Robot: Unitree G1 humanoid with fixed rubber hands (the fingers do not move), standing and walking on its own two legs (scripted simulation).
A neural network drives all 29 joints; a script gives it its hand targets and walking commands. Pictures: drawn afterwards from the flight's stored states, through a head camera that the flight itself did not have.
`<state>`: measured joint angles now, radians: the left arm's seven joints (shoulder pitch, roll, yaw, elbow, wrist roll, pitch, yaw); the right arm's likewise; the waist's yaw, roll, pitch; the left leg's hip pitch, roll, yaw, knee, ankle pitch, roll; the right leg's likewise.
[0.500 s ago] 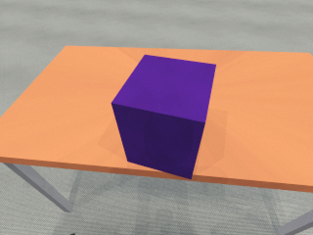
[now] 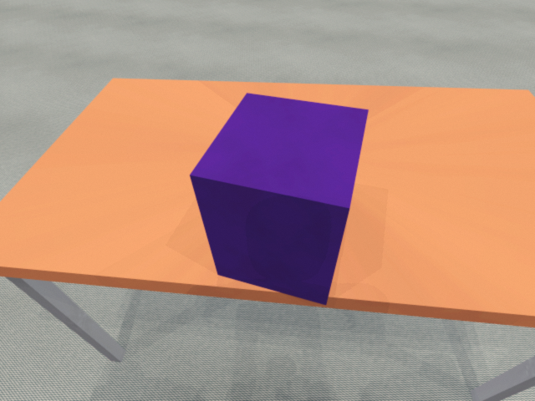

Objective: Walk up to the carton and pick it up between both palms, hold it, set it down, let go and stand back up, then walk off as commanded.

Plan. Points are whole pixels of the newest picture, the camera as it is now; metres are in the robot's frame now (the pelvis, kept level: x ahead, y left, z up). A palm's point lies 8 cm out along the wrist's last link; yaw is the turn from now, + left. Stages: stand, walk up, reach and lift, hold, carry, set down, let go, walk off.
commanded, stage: stand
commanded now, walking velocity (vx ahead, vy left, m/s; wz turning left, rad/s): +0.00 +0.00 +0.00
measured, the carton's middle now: (286, 199) +0.41 +0.00 +0.08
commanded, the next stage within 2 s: walk off in 0.02 s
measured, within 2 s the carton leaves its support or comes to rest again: neither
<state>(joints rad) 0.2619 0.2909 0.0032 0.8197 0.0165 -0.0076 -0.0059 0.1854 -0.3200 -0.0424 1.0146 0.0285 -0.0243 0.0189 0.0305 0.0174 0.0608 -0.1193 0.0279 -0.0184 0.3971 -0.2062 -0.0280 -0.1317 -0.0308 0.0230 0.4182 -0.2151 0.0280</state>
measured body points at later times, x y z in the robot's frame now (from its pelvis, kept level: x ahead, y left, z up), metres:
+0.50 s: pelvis -0.06 -0.03 -0.03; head -0.03 -0.05 +0.41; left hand +0.00 +0.26 -0.14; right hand +0.06 -0.32 -0.17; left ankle +0.01 +0.14 -0.74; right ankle -0.03 -0.13 -0.75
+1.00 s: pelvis -0.21 +0.03 -0.04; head -0.18 +0.04 +0.41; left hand -0.11 +0.32 -0.16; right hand -0.16 -0.30 -0.15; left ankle -0.21 +0.11 -0.74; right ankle -0.06 -0.12 -0.72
